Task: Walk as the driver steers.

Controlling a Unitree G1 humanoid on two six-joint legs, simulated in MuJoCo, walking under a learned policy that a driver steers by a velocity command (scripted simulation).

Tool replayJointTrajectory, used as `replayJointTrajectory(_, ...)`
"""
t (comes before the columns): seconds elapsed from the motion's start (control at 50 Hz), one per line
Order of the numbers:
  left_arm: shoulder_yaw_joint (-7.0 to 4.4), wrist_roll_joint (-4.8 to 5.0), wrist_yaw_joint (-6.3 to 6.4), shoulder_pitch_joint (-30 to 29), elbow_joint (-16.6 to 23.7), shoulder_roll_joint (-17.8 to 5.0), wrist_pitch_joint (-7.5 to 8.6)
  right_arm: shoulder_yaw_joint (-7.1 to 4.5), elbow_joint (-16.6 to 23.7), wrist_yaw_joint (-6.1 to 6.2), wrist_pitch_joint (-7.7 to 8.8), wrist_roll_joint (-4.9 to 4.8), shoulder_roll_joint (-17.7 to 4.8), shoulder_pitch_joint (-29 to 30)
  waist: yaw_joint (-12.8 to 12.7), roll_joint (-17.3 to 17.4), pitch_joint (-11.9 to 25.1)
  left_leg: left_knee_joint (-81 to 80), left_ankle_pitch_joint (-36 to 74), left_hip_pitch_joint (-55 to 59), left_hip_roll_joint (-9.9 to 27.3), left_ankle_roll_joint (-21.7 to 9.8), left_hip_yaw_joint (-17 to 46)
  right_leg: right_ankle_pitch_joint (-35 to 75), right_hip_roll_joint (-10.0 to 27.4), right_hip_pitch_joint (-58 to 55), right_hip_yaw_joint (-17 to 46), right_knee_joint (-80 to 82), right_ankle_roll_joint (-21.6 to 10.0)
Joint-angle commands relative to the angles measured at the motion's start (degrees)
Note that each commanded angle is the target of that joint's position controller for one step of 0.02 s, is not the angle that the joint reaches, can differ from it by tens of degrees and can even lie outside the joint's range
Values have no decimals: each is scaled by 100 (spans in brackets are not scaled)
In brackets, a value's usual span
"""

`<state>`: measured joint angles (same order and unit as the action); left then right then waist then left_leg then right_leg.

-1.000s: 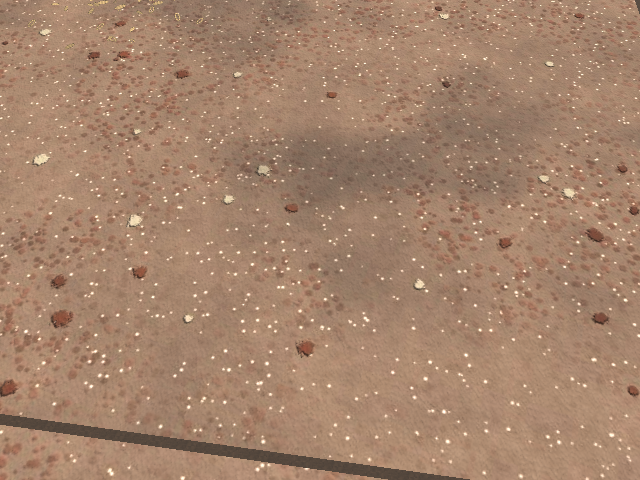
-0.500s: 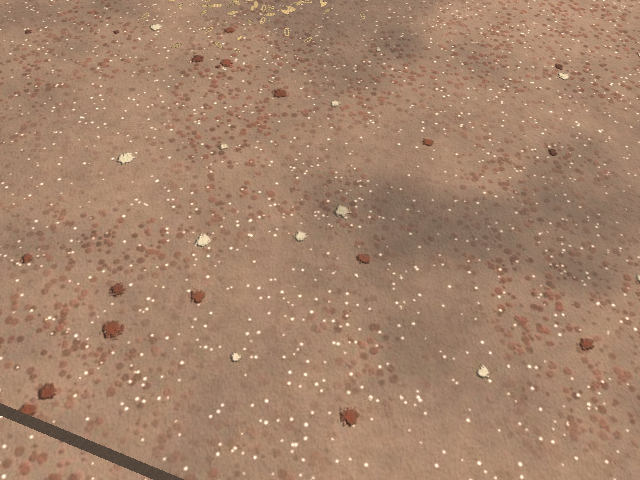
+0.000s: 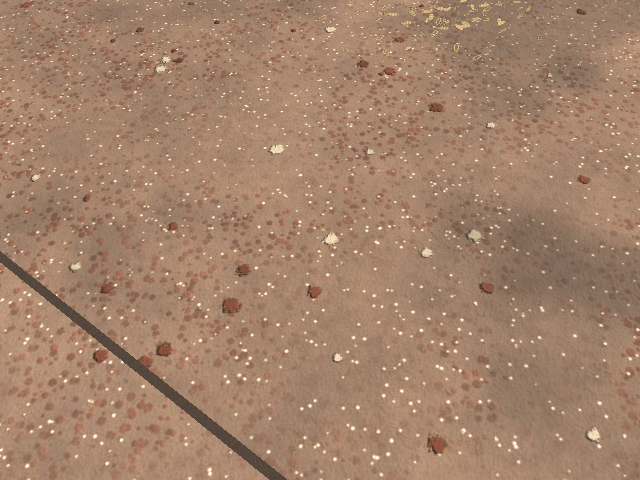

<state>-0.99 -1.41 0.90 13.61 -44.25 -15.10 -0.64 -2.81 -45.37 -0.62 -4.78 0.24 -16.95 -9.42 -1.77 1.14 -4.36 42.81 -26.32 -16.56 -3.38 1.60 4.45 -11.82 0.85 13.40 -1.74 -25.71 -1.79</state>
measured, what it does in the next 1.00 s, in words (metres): steps on the spot: left foot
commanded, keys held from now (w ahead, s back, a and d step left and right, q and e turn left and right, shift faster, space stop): no key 0.66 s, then w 0.34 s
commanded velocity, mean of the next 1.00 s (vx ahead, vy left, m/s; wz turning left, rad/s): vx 0.08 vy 0.00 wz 0.04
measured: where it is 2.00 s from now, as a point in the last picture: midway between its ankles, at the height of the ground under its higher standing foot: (366, 438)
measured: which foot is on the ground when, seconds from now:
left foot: up 0.00-0.04, down 0.06-0.92, up 0.94-1.00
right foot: down 0.00-1.00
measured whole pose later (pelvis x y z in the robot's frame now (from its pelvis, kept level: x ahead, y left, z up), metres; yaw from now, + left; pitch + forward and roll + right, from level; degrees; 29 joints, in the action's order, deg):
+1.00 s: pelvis +0.05 -0.02 +0.00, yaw +1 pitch +0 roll +0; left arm -1.5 -1.4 0.1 20.6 -60.9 -11.7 3.6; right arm -1.9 -62.2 -0.1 1.1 1.6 -13.3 -19.3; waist -0.5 1.6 0.8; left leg 47.6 -23.8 -16.0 -1.0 -5.0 1.7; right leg -17.7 -2.4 9.0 -3.0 -26.6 -4.1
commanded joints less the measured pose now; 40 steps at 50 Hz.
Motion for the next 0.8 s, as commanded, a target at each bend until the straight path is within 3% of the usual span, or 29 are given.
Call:
replayJointTrajectory(0.02,-255,14,-38,-40,185,-1012,-22,-3,113,51,92,-10,-301,-380,184,-1180,663,-1460,591,683,-49,-161,-487,2235,1126,-397,1076,361,-929)
replayJointTrajectory(0.04,-243,49,-43,-33,134,-981,-50,28,24,73,151,23,-277,-518,304,-1013,618,-2407,1385,1174,11,-249,-470,2070,1063,-129,1018,213,-717)
replayJointTrajectory(0.06,-218,47,-49,138,98,-869,-35,29,28,109,232,98,-447,-439,228,-673,655,-2809,1800,1666,378,-356,70,1474,970,284,985,92,-387)
replayJointTrajectory(0.08,-134,28,-92,315,219,-520,-7,17,88,149,315,207,-791,-474,77,465,913,-3049,2249,2134,1656,-566,1482,74,531,782,520,-719,-74)
replayJointTrajectory(0.1,-71,119,-17,148,198,-367,-78,30,45,167,346,111,-842,-30,51,1229,477,-2896,2939,544,2126,-1188,1607,-1427,70,227,197,-540,47)
replayJointTrajectory(0.12,-121,109,16,90,88,-593,-145,121,108,146,407,124,-506,252,26,821,260,-2946,2606,386,1870,-1247,1425,-1404,128,16,324,-810,81)
replayJointTrajectory(0.14,-126,110,11,27,28,-554,-160,184,62,156,449,118,-379,362,-2,791,181,-2912,2408,329,1642,-1119,1208,-1132,57,-15,319,-652,67)
replayJointTrajectory(0.16,-121,106,-4,76,-63,-530,-148,210,-10,183,454,129,-367,398,-62,772,134,-2840,2394,378,1388,-964,965,-805,39,-111,294,-429,78)
replayJointTrajectory(0.22,-78,21,-13,291,-325,-511,-44,204,-217,226,500,13,-447,134,-43,589,414,-2582,2405,606,1043,-640,700,582,207,-698,367,438,178)
replayJointTrajectory(0.24,-75,28,-7,256,-383,-589,-4,220,-290,213,507,9,-392,-18,59,496,428,-2653,2014,491,958,-561,738,723,352,-860,516,512,207)
replayJointTrajectory(0.26,-111,85,-21,238,-504,-690,2,209,-387,199,491,2,-378,-137,144,194,217,-2797,1603,493,811,-519,657,601,334,-588,562,461,196)
replayJointTrajectory(0.3,-68,76,-45,248,-660,-511,14,202,-556,219,471,19,-385,-125,84,48,9,-2738,1440,557,781,-517,599,518,353,-412,584,620,197)
replayJointTrajectory(0.36,-53,64,-12,258,-865,-471,40,197,-735,213,496,17,-356,-165,95,-123,134,-2652,1710,657,771,-543,542,619,378,-471,622,700,164)
replayJointTrajectory(0.66,17,75,60,323,-1624,-308,41,264,-1522,261,519,13,-179,-550,101,-117,146,-2631,1768,549,698,-498,401,504,430,-541,676,693,40)
replayJointTrajectory(0.7,0,60,56,386,-1681,-323,21,230,-1594,263,491,23,-259,-689,119,-19,205,-2679,449,472,584,-585,416,-650,217,-476,538,532,-18)
replayJointTrajectory(0.74,-40,14,24,308,-1607,-368,-21,143,-1571,241,422,46,-413,-786,173,124,-149,-2712,-1356,118,590,-834,649,-2139,-9,114,449,178,-176)
replayJointTrajectory(0.76,-32,-10,-3,207,-1543,-294,-22,120,-1575,228,408,55,-413,-898,239,213,-411,-2825,-1831,33,740,-968,930,-2351,-69,485,433,-14,-214)
replayJointTrajectory(0.8,24,-65,-56,14,-1400,3,55,49,-1657,231,437,63,-477,-1242,357,644,-501,-3265,-2117,420,1345,-1291,1791,-1574,-238,1028,44,-819,-172)
Velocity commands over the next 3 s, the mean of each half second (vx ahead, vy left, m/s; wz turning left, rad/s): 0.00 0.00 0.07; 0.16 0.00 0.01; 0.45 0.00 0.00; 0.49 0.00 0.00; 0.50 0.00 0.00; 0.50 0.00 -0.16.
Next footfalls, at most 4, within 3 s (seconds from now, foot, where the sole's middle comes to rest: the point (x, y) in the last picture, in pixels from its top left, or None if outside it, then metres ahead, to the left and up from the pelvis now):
0.06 left None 0.02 0.11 -0.78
1.36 left None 0.40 0.06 -0.78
1.92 right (402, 365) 0.72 -0.10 -0.78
2.46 left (326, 259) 1.01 0.08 -0.78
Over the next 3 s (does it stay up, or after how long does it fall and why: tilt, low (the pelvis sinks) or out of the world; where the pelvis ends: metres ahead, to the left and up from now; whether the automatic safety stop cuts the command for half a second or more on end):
stays up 1.13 0.00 -0.02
